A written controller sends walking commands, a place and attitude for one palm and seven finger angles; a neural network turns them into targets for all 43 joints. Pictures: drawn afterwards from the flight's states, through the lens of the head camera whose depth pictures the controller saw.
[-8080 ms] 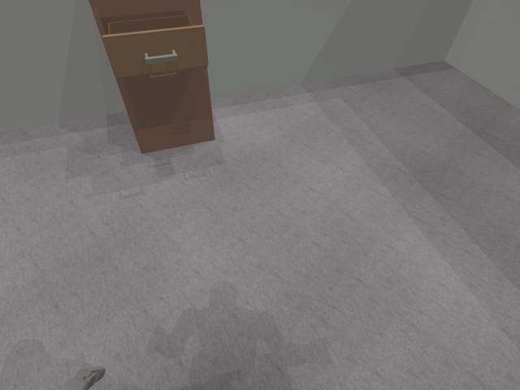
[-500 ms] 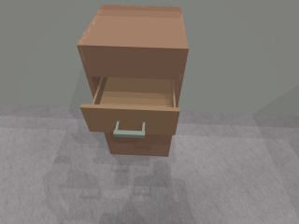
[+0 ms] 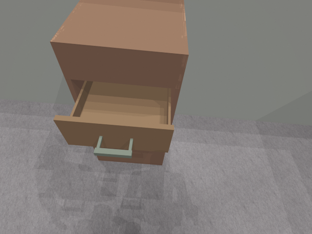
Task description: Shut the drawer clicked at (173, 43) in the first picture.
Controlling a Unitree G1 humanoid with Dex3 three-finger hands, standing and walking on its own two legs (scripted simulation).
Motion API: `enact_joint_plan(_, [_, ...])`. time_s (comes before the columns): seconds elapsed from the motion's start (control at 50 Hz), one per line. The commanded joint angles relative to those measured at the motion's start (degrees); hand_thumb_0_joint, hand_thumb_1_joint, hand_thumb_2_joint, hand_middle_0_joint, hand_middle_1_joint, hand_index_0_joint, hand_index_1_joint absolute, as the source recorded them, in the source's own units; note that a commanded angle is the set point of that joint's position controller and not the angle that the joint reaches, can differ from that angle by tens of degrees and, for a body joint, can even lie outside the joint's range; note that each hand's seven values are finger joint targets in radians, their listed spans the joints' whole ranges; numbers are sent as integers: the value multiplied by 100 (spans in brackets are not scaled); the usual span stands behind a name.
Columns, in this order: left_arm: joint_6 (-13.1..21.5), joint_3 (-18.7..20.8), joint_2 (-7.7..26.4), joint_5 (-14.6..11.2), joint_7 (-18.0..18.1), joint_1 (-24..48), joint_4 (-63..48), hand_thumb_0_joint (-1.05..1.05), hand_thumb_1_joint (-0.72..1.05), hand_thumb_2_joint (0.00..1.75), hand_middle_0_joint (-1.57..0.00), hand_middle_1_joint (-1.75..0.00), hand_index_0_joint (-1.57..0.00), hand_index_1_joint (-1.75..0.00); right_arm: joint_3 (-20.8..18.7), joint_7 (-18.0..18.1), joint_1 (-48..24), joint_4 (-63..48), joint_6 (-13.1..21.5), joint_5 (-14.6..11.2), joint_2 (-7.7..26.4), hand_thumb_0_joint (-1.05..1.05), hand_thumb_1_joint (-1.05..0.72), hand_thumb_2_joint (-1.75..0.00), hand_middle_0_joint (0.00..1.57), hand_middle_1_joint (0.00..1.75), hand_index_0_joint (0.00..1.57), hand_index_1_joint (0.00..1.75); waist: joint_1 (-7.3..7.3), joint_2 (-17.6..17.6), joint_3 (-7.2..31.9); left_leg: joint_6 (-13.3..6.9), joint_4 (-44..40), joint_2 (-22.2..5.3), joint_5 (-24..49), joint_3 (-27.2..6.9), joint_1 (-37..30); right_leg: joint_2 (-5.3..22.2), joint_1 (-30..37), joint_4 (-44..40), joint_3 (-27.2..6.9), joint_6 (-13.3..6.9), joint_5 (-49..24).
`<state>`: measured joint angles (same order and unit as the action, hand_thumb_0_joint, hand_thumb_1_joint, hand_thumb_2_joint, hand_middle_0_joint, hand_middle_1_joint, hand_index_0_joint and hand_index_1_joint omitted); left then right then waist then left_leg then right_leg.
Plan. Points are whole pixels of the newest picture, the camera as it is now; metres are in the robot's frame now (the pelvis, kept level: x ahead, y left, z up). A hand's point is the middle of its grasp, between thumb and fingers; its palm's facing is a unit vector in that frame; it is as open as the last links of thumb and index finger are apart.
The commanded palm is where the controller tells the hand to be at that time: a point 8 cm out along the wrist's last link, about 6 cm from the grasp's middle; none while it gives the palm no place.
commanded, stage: come to a stop and stand still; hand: left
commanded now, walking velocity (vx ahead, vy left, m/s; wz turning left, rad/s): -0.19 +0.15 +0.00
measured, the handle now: (114, 146) +0.39 +0.17 -0.12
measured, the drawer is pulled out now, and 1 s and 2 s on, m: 0.19 0.19 0.19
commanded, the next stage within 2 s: look again from close up in 0.80 s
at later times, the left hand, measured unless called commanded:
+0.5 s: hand out of the picture +0.03 +0.16 -0.16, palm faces -0.03 -0.97 -0.23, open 7.4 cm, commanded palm none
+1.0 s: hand out of the picture -0.01 +0.12 -0.17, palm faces -0.02 -0.98 -0.18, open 7.4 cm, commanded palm none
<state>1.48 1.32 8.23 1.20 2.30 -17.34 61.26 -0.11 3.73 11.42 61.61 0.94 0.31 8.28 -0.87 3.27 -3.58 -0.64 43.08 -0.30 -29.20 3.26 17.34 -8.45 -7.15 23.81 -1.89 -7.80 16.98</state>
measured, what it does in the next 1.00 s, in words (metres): steps on the spot: left foot, then right foot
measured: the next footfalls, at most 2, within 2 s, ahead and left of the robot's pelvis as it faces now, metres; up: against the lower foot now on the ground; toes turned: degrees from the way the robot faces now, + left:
left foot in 0.10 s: +0.05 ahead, +0.09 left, +0.00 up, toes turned +0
right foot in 0.26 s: +0.02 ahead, -0.10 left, +0.00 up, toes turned -1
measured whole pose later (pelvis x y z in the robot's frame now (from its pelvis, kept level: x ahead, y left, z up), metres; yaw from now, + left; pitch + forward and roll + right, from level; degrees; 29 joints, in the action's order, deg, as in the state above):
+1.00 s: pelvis +0.01 -0.03 +0.00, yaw -2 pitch +0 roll -1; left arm 2.5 -1.5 5.6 0.7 3.0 -19.9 62.5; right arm 0.5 1.6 17.0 61.7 -0.4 0.4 8.6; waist 1.1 -2.3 -2.7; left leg -0.5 31.3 -1.8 -15.6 0.7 14.4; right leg -5.4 -9.0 24.6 1.5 -4.9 15.2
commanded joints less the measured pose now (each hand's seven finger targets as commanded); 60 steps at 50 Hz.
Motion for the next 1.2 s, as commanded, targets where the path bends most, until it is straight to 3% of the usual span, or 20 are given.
enact_joint_plan(0.0, [94,114,895,-72,96,-383,-191,0,90,90,-20,-30,-20,-30,-33,19,722,-158,80,-80,272,0,-90,-90,20,30,20,30,379,-519,822,21,-1344,219,1253,-27,-166,1833,1296,539,-1027,164,-7958])
enact_joint_plan(0.04, [50,103,864,-181,92,-124,-326,0,90,90,-20,-30,-20,-30,-82,66,1068,-105,47,-58,427,0,-90,-90,20,30,20,30,518,-427,808,-126,-2087,-36,3301,-48,-1363,1423,408,944,-743,640,-6339])
enact_joint_plan(0.06, [13,74,705,-211,78,-114,-371,0,90,90,-20,-30,-20,-30,-110,71,979,-190,46,-35,569,0,-90,-90,20,30,20,30,442,-591,703,-409,-1945,-688,4716,-613,-1723,1198,-322,1031,-672,824,-4715])
enact_joint_plan(0.08, [-63,34,486,-187,94,-182,-379,0,90,90,-20,-30,-20,-30,-109,59,805,-278,21,-11,672,0,-90,-90,20,30,20,30,281,-972,371,-831,-2029,-1348,5701,-1226,-1462,1002,-740,1255,-535,924,-2023])
enact_joint_plan(0.1, [-122,-10,352,-97,118,-304,-389,0,90,90,-20,-30,-20,-30,-104,-20,680,-349,4,-9,637,0,-90,-90,20,30,20,30,143,-911,48,-1015,-2203,-1613,6295,-1153,-1114,876,-770,1466,-398,873,406])
enact_joint_plan(0.14, [-234,-22,444,-75,106,-431,-362,0,90,90,-20,-30,-20,-30,-27,-22,224,-474,33,27,629,0,-90,-90,20,30,20,30,-81,-1166,-283,-1085,-2419,-1578,6035,-1208,-622,978,-709,1516,-343,825,1335])
enact_joint_plan(0.24, [-294,-1,510,-14,36,-536,-328,0,90,90,-20,-30,-20,-30,-120,-97,-43,-643,-49,-2,774,0,-90,-90,20,30,20,30,-191,-422,385,-772,-2211,-1164,4109,-1073,-467,1106,-60,592,-193,748,-215])
enact_joint_plan(0.28, [-235,-36,593,13,21,-349,-430,0,90,90,-20,-30,-20,-30,-169,-166,-20,-668,-71,-17,708,0,-90,-90,20,30,20,30,-53,121,424,-372,-2191,-738,2368,-913,-483,1310,-260,-35,-525,681,-711])
enact_joint_plan(0.32, [-156,-70,683,-6,-1,14,-552,0,90,90,-20,-30,-20,-30,-169,-198,69,-594,-121,-13,625,0,-90,-90,20,30,20,30,122,528,310,-147,-2153,-463,1550,-652,-661,1558,-599,-456,-809,552,-502])
enact_joint_plan(0.38, [-80,-101,750,-44,0,142,-567,0,90,90,-20,-30,-20,-30,-93,-242,303,-388,-103,4,546,0,-90,-90,20,30,20,30,210,311,276,-41,-2208,-405,1820,-516,-1037,1607,-811,-699,-852,494,-527])
enact_joint_plan(0.44, [-29,-128,751,-66,5,-41,-460,0,90,90,-20,-30,-20,-30,-20,-245,309,-261,-27,-6,538,0,-90,-90,20,30,20,30,119,-170,278,-59,-2378,-515,2244,-582,-1002,1490,-511,-669,-714,559,-988])
enact_joint_plan(0.58, [40,-162,695,-90,21,-344,-144,0,90,90,-20,-30,-20,-30,71,-209,566,46,30,-14,482,0,-90,-90,20,30,20,30,64,-384,181,-14,-2441,-546,2403,-503,-998,1480,-212,-736,-609,556,-1487])
enact_joint_plan(0.84, [58,-206,423,-99,24,-640,124,0,90,90,-20,-30,-20,-30,110,-161,938,287,21,-13,347,0,-90,-90,20,30,20,30,77,-197,-124,-23,-2403,-515,2206,-482,-922,1407,-350,-889,-586,529,-1104])
enact_joint_plan(0.86, [271,-111,652,45,243,-863,214,0,90,90,-20,-30,-20,-30,27,-204,295,-87,147,-3,548,0,-90,-90,20,30,20,30,-79,-322,-173,158,-869,-400,2101,-135,-164,1921,-183,-527,-942,1070,-5030])
enact_joint_plan(0.88, [272,-14,967,-16,220,-805,-44,0,90,90,-20,-30,-20,-30,15,-213,693,-308,43,-6,288,0,-90,-90,20,30,20,30,191,-240,443,6,-649,-234,997,-489,-20,2214,269,-289,-1088,843,-4797])
enact_joint_plan(0.9, [264,-17,1020,-24,175,-663,-150,0,90,90,-20,-30,-20,-30,18,-234,686,-327,-8,19,310,0,-90,-90,20,30,20,30,158,-418,520,-39,-661,-219,998,-343,-23,2262,363,-259,-1022,651,-4849])
enact_joint_plan(0.94, [233,-89,710,-43,122,-451,-212,0,90,90,-20,-30,-20,-30,3,-241,948,-288,-18,9,228,0,-90,-90,20,30,20,30,327,-183,702,12,-973,-185,1256,-307,-383,1974,-1,-261,-747,118,-2935])
enact_joint_plan(1.02, [139,-125,474,-80,85,-370,-235,0,90,90,-20,-30,-20,-30,22,-217,1064,-239,38,43,383,0,-90,-90,20,30,20,30,264,-233,15,-92,-1601,-411,1997,-573,-560,1428,-722,-238,-499,289,-1102])
enact_joint_plan(1.1, [73,-125,504,-79,61,-410,-199,0,90,90,-20,-30,-20,-30,52,-203,1002,-198,71,40,444,0,-90,-90,20,30,20,30,155,-469,-213,-159,-1917,-467,2267,-743,-358,1276,-565,-91,-391,373,-899])
enact_joint_plan(1.18, [27,-147,539,-88,39,-426,-199,0,90,90,-20,-30,-20,-30,74,-212,910,-195,52,52,561,0,-90,-90,20,30,20,30,106,-179,-355,-186,-2042,-411,1866,-784,-270,1273,-642,-241,-445,404,-295])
